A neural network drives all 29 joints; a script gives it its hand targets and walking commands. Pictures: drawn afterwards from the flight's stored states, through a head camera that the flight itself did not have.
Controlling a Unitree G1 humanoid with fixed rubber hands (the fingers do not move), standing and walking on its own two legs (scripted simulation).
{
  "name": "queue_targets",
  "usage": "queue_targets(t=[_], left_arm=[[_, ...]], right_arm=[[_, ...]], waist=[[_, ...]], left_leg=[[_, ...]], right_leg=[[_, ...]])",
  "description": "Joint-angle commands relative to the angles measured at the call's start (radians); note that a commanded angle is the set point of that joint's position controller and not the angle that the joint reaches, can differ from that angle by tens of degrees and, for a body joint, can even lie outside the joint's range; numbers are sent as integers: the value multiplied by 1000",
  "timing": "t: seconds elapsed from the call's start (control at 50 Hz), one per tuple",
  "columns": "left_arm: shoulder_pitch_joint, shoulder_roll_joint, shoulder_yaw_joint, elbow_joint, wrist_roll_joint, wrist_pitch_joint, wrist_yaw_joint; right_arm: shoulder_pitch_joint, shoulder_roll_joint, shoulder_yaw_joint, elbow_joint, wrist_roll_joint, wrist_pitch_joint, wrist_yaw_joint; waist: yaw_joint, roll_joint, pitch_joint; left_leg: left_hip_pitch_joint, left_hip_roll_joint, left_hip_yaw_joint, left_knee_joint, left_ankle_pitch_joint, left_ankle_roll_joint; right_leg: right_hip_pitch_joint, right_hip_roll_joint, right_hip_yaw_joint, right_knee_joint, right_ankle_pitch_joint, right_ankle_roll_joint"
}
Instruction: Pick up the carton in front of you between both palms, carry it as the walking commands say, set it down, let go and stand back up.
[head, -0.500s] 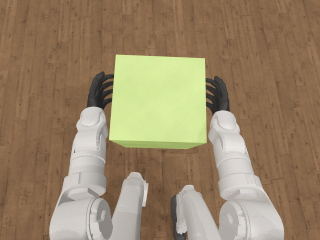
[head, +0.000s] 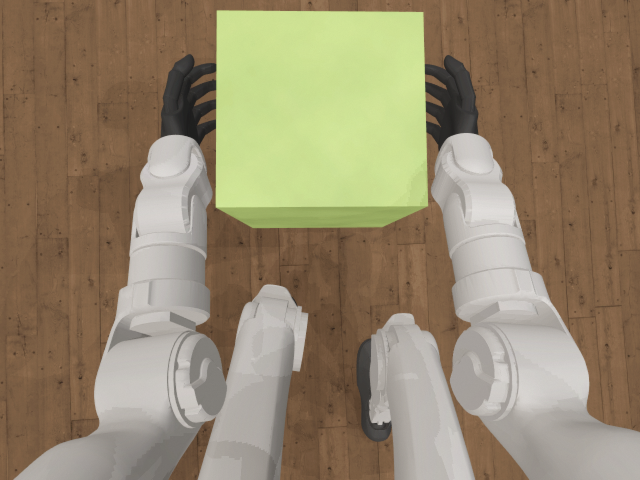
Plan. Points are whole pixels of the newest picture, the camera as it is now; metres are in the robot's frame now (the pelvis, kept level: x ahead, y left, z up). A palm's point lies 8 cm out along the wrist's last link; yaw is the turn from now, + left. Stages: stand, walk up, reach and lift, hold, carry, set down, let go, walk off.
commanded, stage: set down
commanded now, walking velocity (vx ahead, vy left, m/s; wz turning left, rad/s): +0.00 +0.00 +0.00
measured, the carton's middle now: (318, 144) +0.49 +0.09 -0.19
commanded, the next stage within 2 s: none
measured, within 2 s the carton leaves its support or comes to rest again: rests again in 1.84 s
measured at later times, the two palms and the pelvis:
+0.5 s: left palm (193, 150) +0.47 +0.27 -0.25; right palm (398, 137) +0.54 -0.02 -0.25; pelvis -0.02 -0.02 -0.10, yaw -1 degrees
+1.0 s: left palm (199, 159) +0.47 +0.27 -0.29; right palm (392, 148) +0.54 -0.03 -0.30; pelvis -0.02 -0.01 -0.13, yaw -2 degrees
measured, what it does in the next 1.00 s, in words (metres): lowers itself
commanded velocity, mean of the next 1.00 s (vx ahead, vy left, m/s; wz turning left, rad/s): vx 0.00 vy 0.00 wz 0.00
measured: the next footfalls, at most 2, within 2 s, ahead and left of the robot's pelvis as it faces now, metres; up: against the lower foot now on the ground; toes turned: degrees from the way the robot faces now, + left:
none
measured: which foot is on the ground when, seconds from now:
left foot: down 0.00-1.00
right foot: down 0.00-1.00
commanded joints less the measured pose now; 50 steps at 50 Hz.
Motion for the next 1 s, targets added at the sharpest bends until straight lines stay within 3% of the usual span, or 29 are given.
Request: queue_targets(t=[0.0, 0.08, 0.14, 0.18, 0.22, 0.24, 0.28, 0.3, 0.34, 0.36, 0.38, 0.4, 0.42, 0.52, 0.58, 0.62, 0.64, 0.66, 0.7, 0.72, 0.74, 0.78, 0.8, 0.82, 0.84, 0.88, 0.9, 0.96, 0.98], left_arm=[[-669, -821, -518, -6, -130, -10, -192], [-756, -780, -514, -20, -159, -10, -197], [-760, -737, -460, 31, -143, -5, -213], [-799, -721, -443, 39, -150, -10, -224], [-820, -672, -394, 72, -136, -8, -240], [-828, -661, -397, 75, -136, -8, -244], [-844, -648, -381, 83, -126, -4, -255], [-844, -636, -364, 111, -124, -5, -259], [-901, -609, -376, 82, -146, -13, -266], [-918, -595, -382, 65, -153, -17, -266], [-943, -596, -393, 58, -173, -23, -267], [-955, -572, -389, 60, -174, -25, -268], [-959, -574, -403, 68, -182, -23, -268], [-1027, -504, -406, 51, -221, -28, -272], [-1043, -506, -439, 6, -267, -38, -269], [-994, -515, -428, 70, -275, -36, -272], [-993, -528, -432, 70, -288, -38, -276], [-984, -524, -434, 72, -280, -37, -278], [-930, -554, -414, 132, -270, -37, -287], [-933, -564, -410, 148, -263, -37, -292], [-889, -566, -379, 191, -245, -35, -297], [-864, -569, -338, 235, -194, -28, -310], [-886, -549, -326, 215, -188, -33, -312], [-896, -555, -317, 219, -183, -34, -313], [-900, -538, -318, 222, -177, -33, -311], [-942, -527, -310, 197, -186, -46, -308], [-960, -510, -315, 198, -193, -46, -306], [-997, -458, -287, 204, -189, -55, -304], [-1007, -432, -289, 193, -187, -61, -301]], right_arm=[[-681, 863, 504, -1, 120, 11, 189], [-760, 831, 494, 0, 145, 13, 174], [-794, 820, 479, 31, 130, 19, 162], [-825, 812, 458, 64, 128, 19, 157], [-855, 780, 439, 97, 119, 24, 156], [-871, 787, 434, 85, 126, 23, 153], [-870, 773, 418, 104, 124, 20, 154], [-890, 766, 421, 115, 123, 24, 153], [-894, 757, 416, 132, 134, 21, 149], [-942, 763, 451, 79, 164, 15, 149], [-955, 744, 464, 96, 166, 15, 146], [-969, 751, 462, 98, 173, 17, 143], [-962, 735, 466, 109, 174, 15, 143], [-1065, 692, 529, 69, 243, 4, 136], [-1075, 713, 580, 40, 270, -4, 134], [-1073, 729, 613, 5, 291, -14, 134], [-1072, 723, 629, -30, 298, -22, 135], [-1067, 728, 630, 3, 304, -22, 135], [-1005, 747, 587, 65, 280, -23, 144], [-993, 731, 573, 95, 275, -22, 147], [-970, 721, 544, 127, 251, -23, 157], [-959, 701, 480, 178, 207, -21, 170], [-964, 699, 471, 186, 201, -19, 175], [-960, 704, 461, 175, 203, -24, 180], [-973, 685, 463, 157, 202, -26, 182], [-966, 684, 452, 175, 199, -28, 178], [-979, 658, 455, 171, 204, -32, 176], [-1011, 613, 452, 198, 199, -33, 169], [-1021, 625, 461, 193, 208, -31, 165]], waist=[[85, 82, -1087], [90, 93, -1107], [119, 41, -1048], [106, 28, -1021], [121, 8, -973], [150, 16, -973], [132, 15, -968], [163, 13, -935], [144, 8, -962], [172, 8, -998], [161, 10, -1004], [190, -16, -983], [180, 3, -984], [224, -18, -1024], [245, -84, -1071], [257, -122, -1060], [240, -128, -1085], [263, -121, -1058], [244, -141, -970], [250, -95, -917], [226, -105, -842], [217, -82, -725], [230, -92, -705], [210, -89, -705], [223, -76, -700], [201, -81, -696], [209, -57, -674], [204, -98, -628], [229, -108, -631]], left_leg=[[1034, -84, 22, -13, 393, -43], [965, -77, 38, 46, 379, -47], [900, -73, 50, 80, 345, -41], [821, -69, 58, 110, 311, -37], [764, -64, 65, 129, 289, -33], [763, -58, 71, 136, 293, -36], [734, -56, 84, 163, 296, -35], [693, -56, 88, 161, 271, -37], [683, -44, 86, 203, 313, -37], [686, -41, 91, 215, 332, -35], [680, -34, 91, 236, 352, -42], [664, -41, 98, 232, 343, -37], [649, -37, 96, 253, 353, -40], [655, -16, 99, 298, 385, -37], [711, -22, 77, 310, 506, -34], [748, -25, 68, 322, 562, -19], [786, -29, 57, 340, 604, -13], [790, -25, 62, 347, 611, -16], [753, -29, 55, 332, 576, -8], [744, -26, 53, 340, 574, -10], [679, -24, 60, 332, 498, -12], [596, -22, 58, 318, 424, -14], [573, -21, 61, 309, 395, -14], [543, -20, 66, 310, 364, -11], [547, -17, 64, 317, 388, -11], [542, -23, 57, 328, 370, -3], [540, -18, 59, 329, 354, -7], [446, -4, 68, 340, 285, -8], [443, -6, 70, 344, 276, -3]], right_leg=[[11, 101, -61, -86, 167, -4], [20, 105, -66, -28, 174, -17], [-7, 107, -67, -1, 142, -10], [21, 101, -61, 17, 139, -16], [9, 96, -59, 37, 122, -13], [8, 98, -52, 53, 124, -17], [27, 100, -55, 56, 140, -17], [13, 97, -53, 72, 120, -17], [31, 97, -51, 98, 155, -21], [40, 99, -48, 118, 171, -15], [53, 94, -46, 133, 188, -15], [56, 99, -50, 137, 177, -12], [68, 95, -42, 151, 191, -17], [119, 86, -37, 215, 214, -14], [118, 92, -65, 262, 263, -9], [77, 93, -70, 260, 287, -4], [57, 90, -74, 263, 295, -1], [12, 90, -70, 254, 280, 1], [-32, 94, -76, 254, 256, 4], [-80, 88, -58, 247, 235, -4], [-111, 92, -70, 253, 197, -5], [-165, 90, -57, 237, 150, -14], [-165, 86, -57, 239, 143, -15], [-140, 89, -60, 247, 152, -19], [-148, 83, -46, 243, 167, -20], [-164, 83, -49, 248, 150, -25], [-172, 81, -50, 251, 143, -29], [-114, 72, -30, 251, 134, -33], [-112, 67, -23, 247, 124, -30]])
